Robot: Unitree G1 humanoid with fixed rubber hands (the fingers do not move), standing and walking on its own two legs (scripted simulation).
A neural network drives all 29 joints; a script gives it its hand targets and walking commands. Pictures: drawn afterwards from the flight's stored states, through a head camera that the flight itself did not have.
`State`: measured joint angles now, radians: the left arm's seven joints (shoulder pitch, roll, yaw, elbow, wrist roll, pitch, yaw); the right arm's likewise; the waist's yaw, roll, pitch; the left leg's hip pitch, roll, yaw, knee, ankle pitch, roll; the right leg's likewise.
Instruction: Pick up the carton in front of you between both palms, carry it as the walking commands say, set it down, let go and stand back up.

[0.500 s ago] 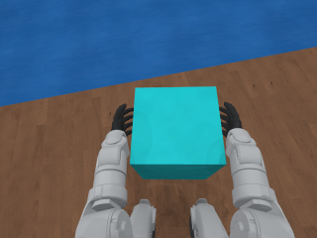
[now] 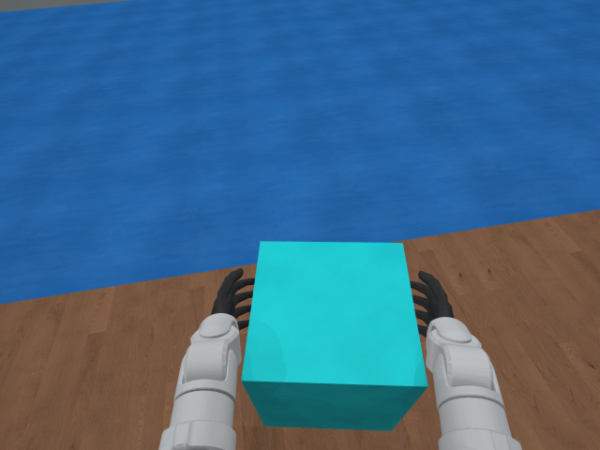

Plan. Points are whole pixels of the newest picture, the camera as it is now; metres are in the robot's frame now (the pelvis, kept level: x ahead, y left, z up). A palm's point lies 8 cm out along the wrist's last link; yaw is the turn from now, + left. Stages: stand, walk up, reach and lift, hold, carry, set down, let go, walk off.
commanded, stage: reach and lift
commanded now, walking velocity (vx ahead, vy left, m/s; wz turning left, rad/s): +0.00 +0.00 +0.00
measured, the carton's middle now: (329, 340) +0.31 +0.00 -0.06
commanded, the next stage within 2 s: hold in 1.06 s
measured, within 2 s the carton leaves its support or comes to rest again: neither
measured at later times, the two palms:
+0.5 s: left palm (222, 316) +0.30 +0.15 +0.04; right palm (444, 321) +0.29 -0.15 +0.04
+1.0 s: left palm (221, 311) +0.30 +0.15 +0.05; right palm (446, 316) +0.30 -0.15 +0.05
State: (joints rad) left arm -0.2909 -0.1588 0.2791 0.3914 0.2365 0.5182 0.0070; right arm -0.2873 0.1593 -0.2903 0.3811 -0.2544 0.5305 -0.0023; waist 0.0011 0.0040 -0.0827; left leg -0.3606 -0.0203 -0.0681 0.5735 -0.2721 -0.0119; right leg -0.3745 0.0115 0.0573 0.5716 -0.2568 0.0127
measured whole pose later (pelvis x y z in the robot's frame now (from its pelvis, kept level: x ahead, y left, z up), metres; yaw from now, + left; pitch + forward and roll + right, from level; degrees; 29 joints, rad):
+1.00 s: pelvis +0.01 +0.00 +0.02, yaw +0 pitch -6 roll +0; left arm -0.26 -0.15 0.22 0.26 0.28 0.68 -0.02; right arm -0.25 0.15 -0.22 0.26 -0.27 0.69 0.01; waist 0.00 0.00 0.03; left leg -0.06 -0.01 -0.07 0.37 -0.20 -0.01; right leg -0.08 0.01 0.06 0.37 -0.19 0.01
